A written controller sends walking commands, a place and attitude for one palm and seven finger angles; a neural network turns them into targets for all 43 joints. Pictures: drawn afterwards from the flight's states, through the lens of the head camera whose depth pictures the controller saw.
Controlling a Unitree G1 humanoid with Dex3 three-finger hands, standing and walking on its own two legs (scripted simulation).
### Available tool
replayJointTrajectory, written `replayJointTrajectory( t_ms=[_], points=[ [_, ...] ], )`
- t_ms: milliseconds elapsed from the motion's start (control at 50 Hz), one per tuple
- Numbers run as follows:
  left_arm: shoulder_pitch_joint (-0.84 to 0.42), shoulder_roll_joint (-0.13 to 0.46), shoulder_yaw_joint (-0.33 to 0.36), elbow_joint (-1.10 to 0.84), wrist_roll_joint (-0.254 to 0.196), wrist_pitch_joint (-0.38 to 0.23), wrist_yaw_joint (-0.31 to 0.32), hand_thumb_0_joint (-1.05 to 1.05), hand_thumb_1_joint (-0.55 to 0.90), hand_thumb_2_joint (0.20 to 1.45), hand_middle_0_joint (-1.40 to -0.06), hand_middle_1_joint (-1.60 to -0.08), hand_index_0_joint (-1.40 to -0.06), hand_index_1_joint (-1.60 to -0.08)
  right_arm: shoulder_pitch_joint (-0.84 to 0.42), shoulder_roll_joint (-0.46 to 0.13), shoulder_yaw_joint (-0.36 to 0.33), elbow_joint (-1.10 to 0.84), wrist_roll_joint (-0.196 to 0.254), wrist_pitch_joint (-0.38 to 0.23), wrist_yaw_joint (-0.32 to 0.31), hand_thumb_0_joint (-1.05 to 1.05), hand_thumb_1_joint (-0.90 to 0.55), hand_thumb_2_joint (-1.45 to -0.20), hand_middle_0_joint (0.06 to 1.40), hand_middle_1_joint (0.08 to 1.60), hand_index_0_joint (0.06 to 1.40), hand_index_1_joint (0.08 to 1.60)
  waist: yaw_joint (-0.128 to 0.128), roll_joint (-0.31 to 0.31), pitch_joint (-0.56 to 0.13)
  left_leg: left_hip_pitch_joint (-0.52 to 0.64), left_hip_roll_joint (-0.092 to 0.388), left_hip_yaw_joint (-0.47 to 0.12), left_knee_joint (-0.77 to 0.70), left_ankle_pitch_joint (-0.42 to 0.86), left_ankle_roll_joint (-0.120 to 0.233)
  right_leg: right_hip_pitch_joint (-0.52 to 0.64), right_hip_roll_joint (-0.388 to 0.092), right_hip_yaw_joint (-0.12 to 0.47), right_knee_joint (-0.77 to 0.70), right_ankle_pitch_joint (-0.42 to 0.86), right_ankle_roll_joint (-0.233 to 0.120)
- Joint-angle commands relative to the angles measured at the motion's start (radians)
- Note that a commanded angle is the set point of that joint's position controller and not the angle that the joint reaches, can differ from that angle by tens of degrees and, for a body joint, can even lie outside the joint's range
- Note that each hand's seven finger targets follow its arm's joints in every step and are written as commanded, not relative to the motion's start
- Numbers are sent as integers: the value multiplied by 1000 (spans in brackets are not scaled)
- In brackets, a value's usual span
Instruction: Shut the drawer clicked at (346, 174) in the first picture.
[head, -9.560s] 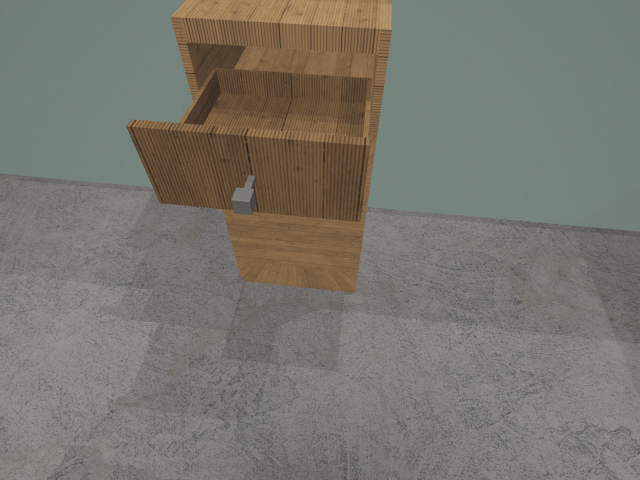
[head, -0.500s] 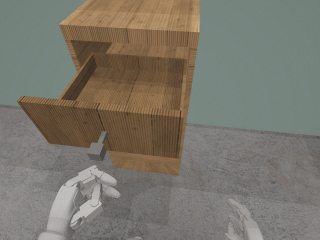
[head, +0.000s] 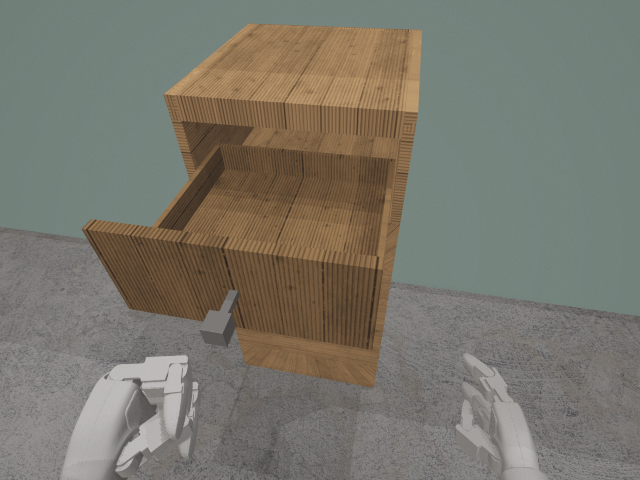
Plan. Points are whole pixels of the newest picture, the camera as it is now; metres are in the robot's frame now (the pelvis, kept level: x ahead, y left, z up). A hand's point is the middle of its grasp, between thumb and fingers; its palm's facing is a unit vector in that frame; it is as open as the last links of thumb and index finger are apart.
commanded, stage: raise the hand and make a fist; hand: left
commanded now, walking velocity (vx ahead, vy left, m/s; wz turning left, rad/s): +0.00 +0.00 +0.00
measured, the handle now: (223, 316) +0.30 +0.16 +0.06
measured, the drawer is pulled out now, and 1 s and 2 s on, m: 0.30 0.30 0.30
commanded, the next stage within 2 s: bring the fist close to the handle in 0.58 s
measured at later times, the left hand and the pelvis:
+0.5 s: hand (164, 418) +0.14 +0.15 +0.16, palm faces -0.03 -0.99 -0.14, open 3.3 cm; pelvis +0.00 -0.02 +0.02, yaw +0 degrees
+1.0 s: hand (192, 403) +0.16 +0.14 +0.13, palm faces -0.06 -0.99 -0.09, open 3.3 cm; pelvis +0.00 -0.02 +0.01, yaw +0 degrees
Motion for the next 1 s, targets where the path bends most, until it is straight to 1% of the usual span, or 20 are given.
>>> replayJointTrajectory(
  t_ms=[0, 100, 140, 240, 320, 400, 420, 480, 520, 560, 600, 620, 640, 700, 760, 800, 820, 880, 920, 980],
  points=[
    [-39, 98, 84, -245, -33, -34, -16, 0, 900, 900, -1400, -1600, -1400, -1600, -120, -106, -43, -157, 9, -73, -14, 0, -900, -900, 200, 300, 200, 300, -17, -62, 10, 66, 24, -75, -202, 188, -10, 13, 16, 10, -166, 177, -4],
    [-68, 147, 173, -248, -69, -3, -41, 0, 900, 900, -1400, -1600, -1400, -1600, -140, -106, -31, -139, 18, -100, -25, 0, -900, -900, 200, 300, 200, 300, -2, -48, -1, 109, 18, -70, -227, 208, -10, 65, 15, 21, -212, 208, -7],
    [-81, 161, 198, -256, -86, 11, -57, 0, 900, 900, -1400, -1600, -1400, -1600, -147, -106, -25, -136, 23, -119, -26, 0, -900, -900, 200, 300, 200, 300, 3, -13, -10, 130, 16, -67, -236, 225, -12, 84, 13, 21, -221, 233, -7],
    [-76, 137, 203, -163, -123, 49, -104, 0, 900, 900, -1400, -1600, -1400, -1600, -153, -121, -26, -113, 29, -148, -30, 0, -900, -900, 200, 300, 200, 300, 2, -92, 44, 121, 10, -65, -246, 226, -10, 88, 15, 35, -257, 253, 0],
    [-87, 178, 240, -194, -116, 45, -99, 0, 900, 900, -1400, -1600, -1400, -1600, -164, -121, -32, -113, 30, -163, -30, 0, -900, -900, 200, 300, 200, 300, 13, -23, 49, 130, 3, -54, -244, 201, -8, 90, 11, 59, -285, 192, -2],
    [-89, 176, 249, -211, -116, 11, -80, 0, 900, 900, -1400, -1600, -1400, -1600, -145, -124, -38, -104, 24, -174, -31, 0, -900, -900, 200, 300, 200, 300, 13, -36, 34, 150, 3, -49, -243, 208, -7, 91, 6, 59, -295, 182, -1],
    [-90, 178, 250, -207, -115, 5, -77, 0, 900, 900, -1400, -1600, -1400, -1600, -154, -127, -37, -101, 24, -180, -30, 0, -900, -900, 200, 300, 200, 300, 14, 1, 35, 153, 2, -48, -242, 204, -8, 94, 6, 62, -297, 178, -4],
    [-91, 179, 250, -171, -120, -5, -79, 0, 900, 900, -1400, -1600, -1400, -1600, -142, -131, -42, -89, 25, -188, -35, 0, -900, -900, 200, 300, 200, 300, 8, -56, 60, 141, 4, -47, -239, 189, -8, 78, 2, 76, -317, 146, 2],
    [-105, 175, 247, -161, -120, -4, -84, 0, 900, 900, -1400, -1600, -1400, -1600, -154, -131, -42, -86, 26, -195, -37, 0, -900, -900, 200, 300, 200, 300, 8, -38, 78, 141, 3, -46, -235, 168, -8, 71, -4, 98, -343, 96, 1],
    [-118, 184, 256, -133, -120, 1, -88, 0, 900, 900, -1400, -1600, -1400, -1600, -148, -134, -44, -79, 25, -199, -44, 0, -900, -900, 200, 300, 200, 300, 6, -84, 91, 138, 5, -46, -238, 158, -6, 60, -6, 104, -358, 63, 6],
    [-134, 195, 269, -124, -122, 5, -94, 0, 900, 900, -1400, -1600, -1400, -1600, -150, -135, -43, -76, 25, -203, -49, 0, -900, -900, 200, 300, 200, 300, 9, -72, 87, 141, 4, -45, -237, 158, -5, 60, -10, 118, -369, 47, 7],
    [-154, 207, 281, -124, -120, 4, -94, 0, 900, 900, -1400, -1600, -1400, -1600, -159, -137, -43, -72, 27, -206, -50, 0, -900, -900, 200, 300, 200, 300, 10, -34, 83, 149, 3, -43, -238, 150, -7, 62, -10, 120, -374, 29, 5],
    [-173, 196, 264, -138, -123, 5, -96, 0, 900, 900, -1400, -1600, -1400, -1600, -152, -137, -37, -74, 27, -212, -51, 0, -900, -900, 200, 300, 200, 300, 7, -23, 92, 153, 4, -46, -246, 148, -7, 58, -12, 113, -372, 28, 4],
    [-177, 179, 270, -55, -137, 11, -107, 0, 900, 900, -1400, -1600, -1400, -1600, -142, -143, -42, -55, 23, -214, -57, 0, -900, -900, 200, 300, 200, 300, 3, -97, 86, 144, 5, -48, -243, 160, -6, 56, -7, 113, -367, 50, 11],
    [-193, 143, 221, -43, -130, 4, -118, 0, 900, 900, -1400, -1600, -1400, -1600, -136, -151, -43, -52, 19, -219, -51, 0, -900, -900, 200, 300, 200, 300, -3, -47, 76, 147, 1, -46, -246, 171, -6, 60, -7, 100, -340, 87, 8],
    [-208, 134, 195, -54, -116, -2, -113, 0, 900, 900, -1400, -1600, -1400, -1600, -126, -152, -45, -56, 13, -220, -46, 0, -900, -900, 200, 300, 200, 300, -6, -71, 53, 143, -2, -49, -246, 182, -4, 63, -5, 85, -315, 120, 9],
    [-215, 138, 192, -57, -105, -7, -107, 0, 900, 900, -1400, -1600, -1400, -1600, -136, -151, -46, -54, 11, -219, -42, 0, -900, -900, 200, 300, 200, 300, -5, -37, 53, 137, -2, -48, -243, 177, -4, 61, -5, 86, -310, 117, 6],
    [-205, 115, 164, -59, -79, -25, -83, 0, 900, 900, -1400, -1600, -1400, -1600, -118, -146, -53, -56, 2, -210, -33, 0, -900, -900, 200, 300, 200, 300, -5, -65, 37, 135, 0, -52, -247, 204, -3, 58, 1, 55, -269, 175, 4],
    [-208, 146, 199, -47, -62, -36, -61, 0, 900, 900, -1400, -1600, -1400, -1600, -123, -144, -58, -51, -3, -195, -28, 0, -900, -900, 200, 300, 200, 300, -1, -52, 6, 123, -3, -51, -242, 212, -5, 69, 3, 51, -250, 188, 0],
    [-212, 97, 153, -38, -53, -49, -47, 0, 900, 900, -1400, -1600, -1400, -1600, -112, -139, -57, -57, -7, -173, -24, 0, -900, -900, 200, 300, 200, 300, -11, -38, 20, 114, 0, -49, -240, 225, -9, 52, 5, 32, -224, 214, -1]
  ],
)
